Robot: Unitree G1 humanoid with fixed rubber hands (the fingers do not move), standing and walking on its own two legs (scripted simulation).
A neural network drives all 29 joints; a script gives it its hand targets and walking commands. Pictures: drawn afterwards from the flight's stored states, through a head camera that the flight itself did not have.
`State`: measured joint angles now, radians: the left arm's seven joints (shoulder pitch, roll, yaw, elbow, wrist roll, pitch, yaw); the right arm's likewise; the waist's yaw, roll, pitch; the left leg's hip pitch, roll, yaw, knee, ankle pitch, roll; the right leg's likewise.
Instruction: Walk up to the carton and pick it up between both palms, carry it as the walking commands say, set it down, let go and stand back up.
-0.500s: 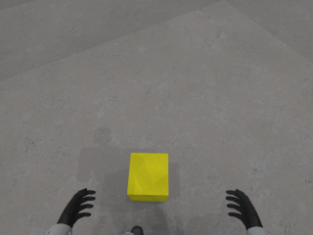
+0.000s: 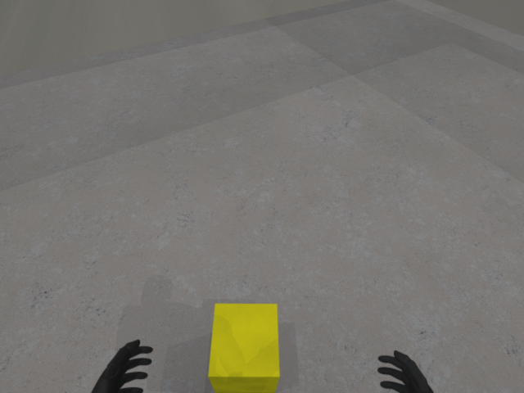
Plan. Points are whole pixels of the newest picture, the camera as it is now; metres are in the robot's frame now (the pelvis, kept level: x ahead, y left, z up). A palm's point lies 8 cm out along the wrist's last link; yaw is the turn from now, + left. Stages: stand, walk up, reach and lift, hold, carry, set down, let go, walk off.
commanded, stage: let go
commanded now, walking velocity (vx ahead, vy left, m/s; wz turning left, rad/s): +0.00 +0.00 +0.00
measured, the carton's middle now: (245, 349) +0.38 +0.05 -0.65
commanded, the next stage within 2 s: stand in 0.02 s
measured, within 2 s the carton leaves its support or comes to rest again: neither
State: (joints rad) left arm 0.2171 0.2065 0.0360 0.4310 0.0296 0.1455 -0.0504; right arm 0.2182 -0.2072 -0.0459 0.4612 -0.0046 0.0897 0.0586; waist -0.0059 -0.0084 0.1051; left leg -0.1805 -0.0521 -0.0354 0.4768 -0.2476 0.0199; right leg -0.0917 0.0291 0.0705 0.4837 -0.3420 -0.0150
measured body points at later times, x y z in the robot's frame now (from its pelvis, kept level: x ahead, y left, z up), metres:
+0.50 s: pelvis -0.01 +0.00 +0.00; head -0.05 +0.01 +0.45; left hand +0.07 +0.28 -0.12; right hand +0.07 -0.28 -0.12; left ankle +0.01 +0.11 -0.74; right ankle -0.05 -0.11 -0.74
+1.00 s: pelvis -0.05 +0.00 +0.00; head -0.09 +0.00 +0.45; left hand -0.01 +0.28 -0.13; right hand -0.01 -0.28 -0.13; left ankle +0.01 +0.11 -0.74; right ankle -0.05 -0.11 -0.74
